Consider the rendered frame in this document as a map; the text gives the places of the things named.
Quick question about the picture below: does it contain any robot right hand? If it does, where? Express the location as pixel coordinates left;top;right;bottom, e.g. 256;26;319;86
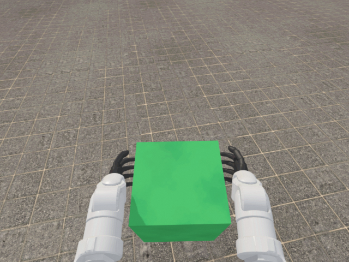
220;146;248;183

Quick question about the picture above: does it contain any robot right forearm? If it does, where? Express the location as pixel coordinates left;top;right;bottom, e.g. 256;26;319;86
231;170;286;262

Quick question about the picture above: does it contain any carton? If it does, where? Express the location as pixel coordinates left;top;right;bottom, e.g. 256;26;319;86
129;141;231;242

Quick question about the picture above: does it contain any robot left hand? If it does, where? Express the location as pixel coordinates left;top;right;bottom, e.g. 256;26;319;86
109;150;135;187

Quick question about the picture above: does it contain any robot left forearm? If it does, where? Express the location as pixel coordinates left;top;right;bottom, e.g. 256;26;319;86
74;173;126;262

